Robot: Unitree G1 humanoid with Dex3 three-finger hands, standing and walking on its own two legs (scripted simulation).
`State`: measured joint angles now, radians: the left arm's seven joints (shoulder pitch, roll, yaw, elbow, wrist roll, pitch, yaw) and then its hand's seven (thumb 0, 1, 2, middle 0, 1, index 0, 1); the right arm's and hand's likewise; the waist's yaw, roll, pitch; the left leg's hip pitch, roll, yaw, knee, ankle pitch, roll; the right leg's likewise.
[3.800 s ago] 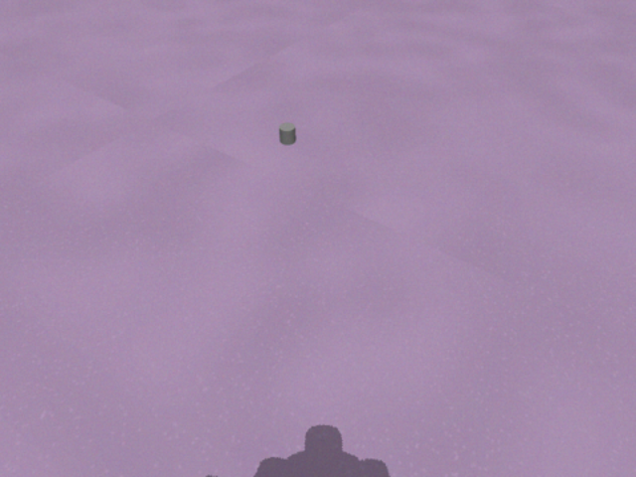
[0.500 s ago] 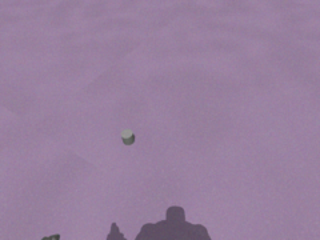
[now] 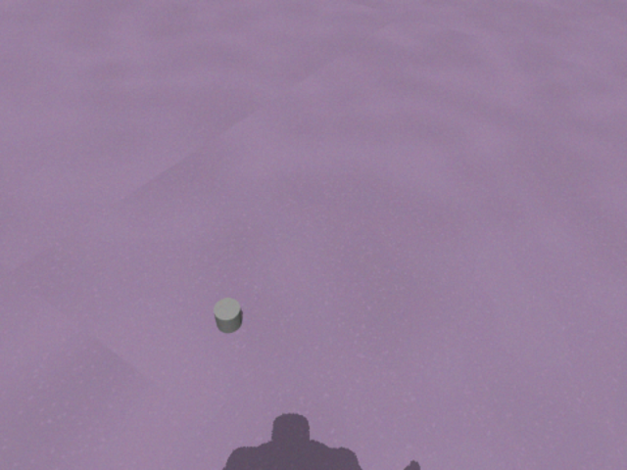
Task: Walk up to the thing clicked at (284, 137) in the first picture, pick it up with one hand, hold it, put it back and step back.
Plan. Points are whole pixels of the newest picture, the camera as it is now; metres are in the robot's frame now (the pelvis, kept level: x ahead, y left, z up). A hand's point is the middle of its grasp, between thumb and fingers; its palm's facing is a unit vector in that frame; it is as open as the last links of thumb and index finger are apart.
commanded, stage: walk up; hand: left
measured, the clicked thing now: (228, 315) +0.76 +0.26 -0.73
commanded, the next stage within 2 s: none
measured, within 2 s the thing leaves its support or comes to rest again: neither
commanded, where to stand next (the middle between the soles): +0.39 +0.02 m, yaw +0 degrees
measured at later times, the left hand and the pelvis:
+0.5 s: hand (131, 425) +0.23 +0.26 -0.12, palm faces -0.01 -0.91 -0.41, open 7.4 cm; pelvis +0.17 -0.02 +0.00, yaw +0 degrees
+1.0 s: hand (164, 322) +0.41 +0.27 -0.16, palm faces -0.06 -0.91 -0.41, open 7.4 cm; pelvis +0.31 +0.00 -0.02, yaw -1 degrees
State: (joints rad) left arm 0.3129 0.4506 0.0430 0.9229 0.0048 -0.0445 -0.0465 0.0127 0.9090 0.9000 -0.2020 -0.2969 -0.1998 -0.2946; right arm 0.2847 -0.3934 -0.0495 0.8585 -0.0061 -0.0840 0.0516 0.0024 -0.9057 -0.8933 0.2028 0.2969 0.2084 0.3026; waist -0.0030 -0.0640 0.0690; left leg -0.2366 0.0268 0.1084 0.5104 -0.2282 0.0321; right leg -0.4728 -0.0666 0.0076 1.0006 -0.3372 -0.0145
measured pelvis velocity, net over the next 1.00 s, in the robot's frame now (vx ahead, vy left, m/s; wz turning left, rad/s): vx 0.31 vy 0.00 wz -0.01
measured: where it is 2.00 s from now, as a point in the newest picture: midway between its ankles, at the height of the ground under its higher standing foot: (298, 448)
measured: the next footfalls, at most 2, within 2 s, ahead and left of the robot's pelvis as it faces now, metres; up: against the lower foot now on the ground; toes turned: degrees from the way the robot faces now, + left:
right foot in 0.22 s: +0.23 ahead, -0.15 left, +0.00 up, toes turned -5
left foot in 0.60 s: +0.36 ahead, +0.13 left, +0.00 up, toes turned +1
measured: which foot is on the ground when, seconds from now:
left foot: down 0.00-0.24, up 0.26-0.58, down 0.60-1.00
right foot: up 0.00-0.20, down 0.22-0.62, up 0.64-0.94, down 0.96-1.00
